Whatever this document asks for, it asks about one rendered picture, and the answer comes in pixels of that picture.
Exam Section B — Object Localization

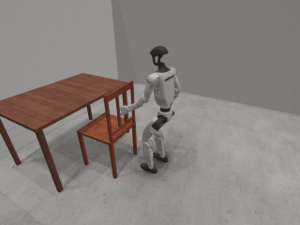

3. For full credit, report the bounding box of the left robot hand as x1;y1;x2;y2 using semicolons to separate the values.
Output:
119;105;129;116

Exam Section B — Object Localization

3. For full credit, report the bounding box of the right robot forearm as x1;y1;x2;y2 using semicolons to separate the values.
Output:
169;92;180;106

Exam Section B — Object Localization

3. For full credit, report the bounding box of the left robot forearm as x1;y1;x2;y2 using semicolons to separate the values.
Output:
127;96;145;112

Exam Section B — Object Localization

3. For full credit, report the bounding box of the left robot upper arm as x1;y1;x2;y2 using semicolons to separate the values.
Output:
142;73;160;103

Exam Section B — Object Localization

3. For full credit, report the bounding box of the humanoid robot torso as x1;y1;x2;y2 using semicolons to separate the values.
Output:
153;70;174;124

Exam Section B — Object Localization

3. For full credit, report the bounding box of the chair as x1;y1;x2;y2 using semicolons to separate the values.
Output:
77;81;138;179

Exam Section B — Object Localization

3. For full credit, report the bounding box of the robot left shin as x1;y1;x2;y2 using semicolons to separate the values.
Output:
142;142;154;169

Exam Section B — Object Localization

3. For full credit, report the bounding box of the right robot upper arm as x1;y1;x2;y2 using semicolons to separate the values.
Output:
169;67;181;94

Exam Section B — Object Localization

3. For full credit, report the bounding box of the table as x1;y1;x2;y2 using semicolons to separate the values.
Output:
0;73;129;192

